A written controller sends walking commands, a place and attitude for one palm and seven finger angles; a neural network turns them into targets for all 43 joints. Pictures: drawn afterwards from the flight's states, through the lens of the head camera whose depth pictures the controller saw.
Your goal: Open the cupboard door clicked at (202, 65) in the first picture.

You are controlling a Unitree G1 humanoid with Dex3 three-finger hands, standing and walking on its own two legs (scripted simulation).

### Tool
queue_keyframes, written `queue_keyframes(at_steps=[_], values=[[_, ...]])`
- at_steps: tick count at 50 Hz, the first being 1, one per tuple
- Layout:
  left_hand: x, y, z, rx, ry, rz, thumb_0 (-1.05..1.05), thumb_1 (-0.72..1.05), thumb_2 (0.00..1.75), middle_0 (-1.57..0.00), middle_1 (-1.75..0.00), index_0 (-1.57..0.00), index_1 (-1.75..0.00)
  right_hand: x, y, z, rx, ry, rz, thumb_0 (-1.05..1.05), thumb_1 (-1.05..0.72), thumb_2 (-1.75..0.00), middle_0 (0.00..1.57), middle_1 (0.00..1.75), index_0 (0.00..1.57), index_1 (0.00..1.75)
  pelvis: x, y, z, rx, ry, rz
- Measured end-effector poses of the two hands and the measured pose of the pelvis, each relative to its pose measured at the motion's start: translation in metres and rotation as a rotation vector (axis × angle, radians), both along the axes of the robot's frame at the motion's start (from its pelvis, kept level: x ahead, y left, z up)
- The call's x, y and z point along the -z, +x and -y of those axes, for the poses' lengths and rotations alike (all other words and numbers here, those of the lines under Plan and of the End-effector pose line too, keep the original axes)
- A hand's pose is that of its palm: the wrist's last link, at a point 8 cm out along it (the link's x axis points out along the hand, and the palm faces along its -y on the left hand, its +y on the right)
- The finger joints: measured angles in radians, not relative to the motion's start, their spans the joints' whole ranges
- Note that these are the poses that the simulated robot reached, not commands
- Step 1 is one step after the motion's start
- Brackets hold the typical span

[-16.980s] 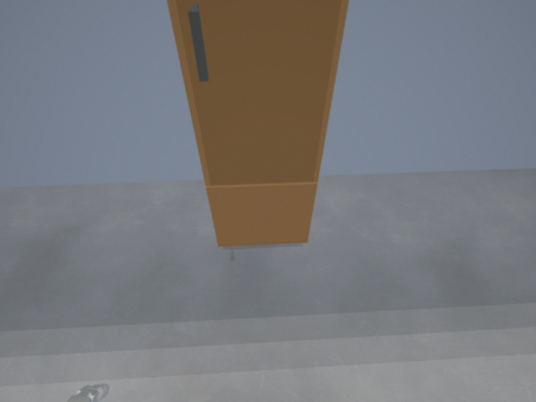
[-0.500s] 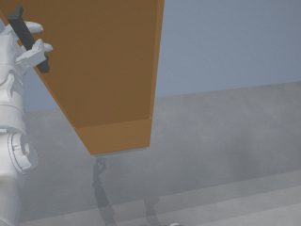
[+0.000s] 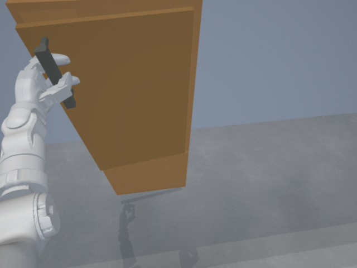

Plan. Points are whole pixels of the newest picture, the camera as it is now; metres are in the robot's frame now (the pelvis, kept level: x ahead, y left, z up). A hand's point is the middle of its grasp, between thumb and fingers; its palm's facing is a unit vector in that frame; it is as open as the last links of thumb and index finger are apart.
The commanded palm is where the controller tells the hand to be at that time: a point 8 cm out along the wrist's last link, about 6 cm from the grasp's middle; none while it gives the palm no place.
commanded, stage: pull the door open along its arc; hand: left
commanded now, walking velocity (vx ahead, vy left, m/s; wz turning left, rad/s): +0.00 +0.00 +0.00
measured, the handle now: (58, 75) +0.51 +0.26 +0.16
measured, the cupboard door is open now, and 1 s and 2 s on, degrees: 6 22 35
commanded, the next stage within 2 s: none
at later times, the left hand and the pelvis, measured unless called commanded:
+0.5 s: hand (66, 86) +0.46 +0.23 +0.16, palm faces +0.09 -1.00 -0.01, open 5.6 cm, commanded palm +0.43 +0.28 +0.16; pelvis -0.03 -0.01 +0.00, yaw +1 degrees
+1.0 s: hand (78, 112) +0.38 +0.18 +0.17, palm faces +0.32 -0.94 +0.10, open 6.0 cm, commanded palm +0.31 +0.22 +0.16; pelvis +0.00 +0.00 +0.01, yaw -1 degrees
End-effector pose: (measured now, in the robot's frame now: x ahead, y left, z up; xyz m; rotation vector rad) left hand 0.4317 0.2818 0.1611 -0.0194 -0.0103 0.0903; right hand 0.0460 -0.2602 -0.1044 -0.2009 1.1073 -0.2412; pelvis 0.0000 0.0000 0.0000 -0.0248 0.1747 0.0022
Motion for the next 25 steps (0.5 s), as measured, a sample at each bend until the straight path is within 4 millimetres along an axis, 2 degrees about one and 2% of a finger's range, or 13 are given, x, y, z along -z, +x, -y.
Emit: queue_keyframes(at_steps=[5, 10, 14, 25], values=[[-0.003, 0.001, 0.001, -0.02, 0.013, -0.037, 0.01, 0.75, 0.82, -0.36, -1.35, -0.39, -1.35, -0.001, 0.018, -0.001, -0.053, -0.013, 0.047, 0.01, -0.9, -0.9, 0.21, 0.3, 0.2, 0.3, 0.001, -0.007, 0.002, -0.023, 0.001, 0.003], [-0.003, 0.002, 0.002, -0.025, 0.016, -0.034, 0.01, 0.74, 0.83, -0.37, -1.35, -0.39, -1.35, -0.001, 0.014, 0.001, -0.067, -0.021, 0.055, 0.01, -0.9, -0.9, 0.21, 0.3, 0.2, 0.3, 0.002, -0.014, 0.004, -0.027, 0.004, 0.0], [-0.002, 0.002, 0.001, -0.021, 0.024, -0.025, 0.01, 0.74, 0.83, -0.38, -1.35, -0.38, -1.35, 0.002, -0.003, 0.005, -0.054, -0.028, 0.023, 0.01, -0.9, -0.9, 0.21, 0.3, 0.2, 0.3, 0.003, -0.018, 0.004, -0.027, 0.005, -0.004], [-0.002, 0.003, 0.0, -0.003, 0.024, -0.015, 0.01, 0.73, 0.84, -0.39, -1.35, -0.38, -1.35, 0.005, -0.066, 0.012, 0.009, -0.044, -0.117, 0.01, -0.9, -0.9, 0.21, 0.3, 0.2, 0.3, 0.005, -0.026, 0.005, -0.021, 0.004, -0.015]])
